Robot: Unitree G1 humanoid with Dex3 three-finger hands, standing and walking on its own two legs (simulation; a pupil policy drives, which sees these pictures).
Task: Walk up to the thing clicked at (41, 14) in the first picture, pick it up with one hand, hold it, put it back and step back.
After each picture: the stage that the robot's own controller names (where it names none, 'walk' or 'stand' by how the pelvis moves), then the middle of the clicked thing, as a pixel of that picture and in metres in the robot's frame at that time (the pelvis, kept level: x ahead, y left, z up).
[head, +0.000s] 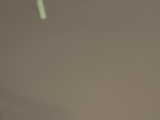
stand; (41, 9) +1.94 +0.57 -0.65
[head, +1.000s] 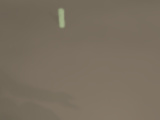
walk; (61, 18) +1.85 +0.26 -0.63
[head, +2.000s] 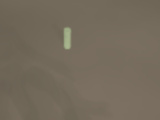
walk; (67, 38) +1.26 +0.11 -0.65
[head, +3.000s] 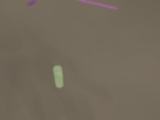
walk; (58, 77) +0.79 +0.20 -0.64
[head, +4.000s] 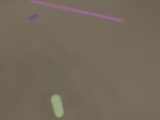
walk; (57, 106) +0.55 +0.20 -0.64
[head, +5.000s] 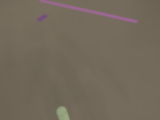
stand; (64, 117) +0.44 +0.20 -0.64
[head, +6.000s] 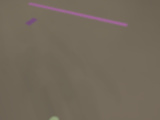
stand; out of the picture +0.38 +0.21 -0.64
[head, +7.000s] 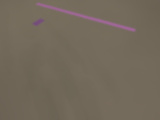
stand; out of the picture +0.34 +0.18 -0.65
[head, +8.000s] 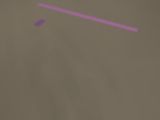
stand; out of the picture +0.33 +0.18 -0.66
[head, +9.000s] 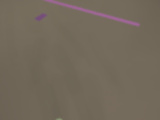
walk; out of the picture +0.34 +0.18 -0.65
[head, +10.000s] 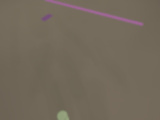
stand; out of the picture +0.41 +0.19 -0.65
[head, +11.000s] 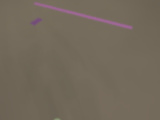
stand; out of the picture +0.37 +0.19 -0.66
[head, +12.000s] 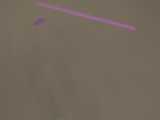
stand; out of the picture +0.36 +0.18 -0.66
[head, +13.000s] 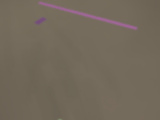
stand; out of the picture +0.36 +0.17 -0.66
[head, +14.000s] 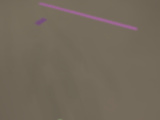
go down; out of the picture +0.37 +0.17 -0.66
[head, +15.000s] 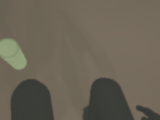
go down; (14, 56) +0.43 +0.25 -0.28
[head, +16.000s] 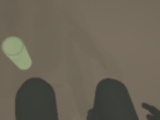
approach; (19, 55) +0.43 +0.26 -0.26
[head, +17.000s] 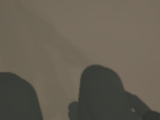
close in; out of the picture +0.40 +0.30 -0.16
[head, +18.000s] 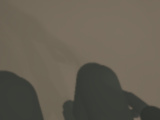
close; out of the picture +0.40 +0.31 -0.15
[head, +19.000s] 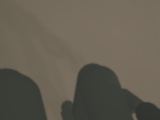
lift; out of the picture +0.36 +0.30 -0.15
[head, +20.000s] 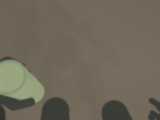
lift; (25, 86) +0.30 +0.20 +0.02
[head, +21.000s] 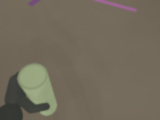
hold; (41, 94) +0.29 +0.15 +0.02
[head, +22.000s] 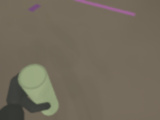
hold; (42, 94) +0.29 +0.15 +0.02
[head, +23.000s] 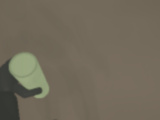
crouch; (33, 79) +0.35 +0.17 -0.03
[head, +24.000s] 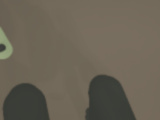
lower; out of the picture +0.46 +0.25 -0.05
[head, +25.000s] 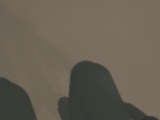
lower; out of the picture +0.42 +0.30 -0.16
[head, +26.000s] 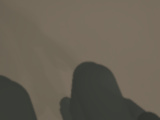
lower; out of the picture +0.40 +0.31 -0.16
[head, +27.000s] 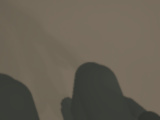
lower; out of the picture +0.39 +0.31 -0.16
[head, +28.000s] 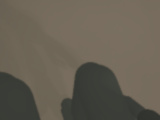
lower; out of the picture +0.38 +0.30 -0.16
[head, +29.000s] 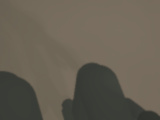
open; out of the picture +0.38 +0.28 -0.16
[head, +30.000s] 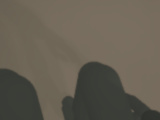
stand; out of the picture +0.37 +0.28 -0.16
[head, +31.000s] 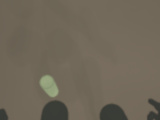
walk; (50, 87) +0.39 +0.19 -0.44
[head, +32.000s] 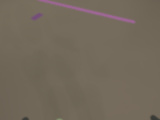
stand; out of the picture +0.36 +0.17 -0.60
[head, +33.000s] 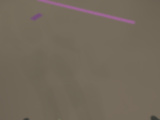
stand; out of the picture +0.35 +0.17 -0.60
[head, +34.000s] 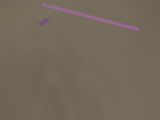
stand; out of the picture +0.37 +0.15 -0.65
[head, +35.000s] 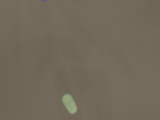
walk; (70, 104) +0.44 +0.19 -0.63
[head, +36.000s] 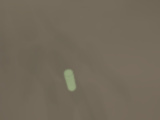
walk; (70, 80) +0.68 +0.16 -0.64
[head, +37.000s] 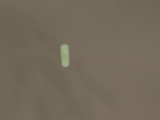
stand; (65, 56) +0.96 +0.16 -0.64
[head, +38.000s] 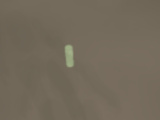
stand; (69, 56) +0.99 +0.16 -0.64
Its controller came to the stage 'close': yes
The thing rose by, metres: 0.67
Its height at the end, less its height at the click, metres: +0.00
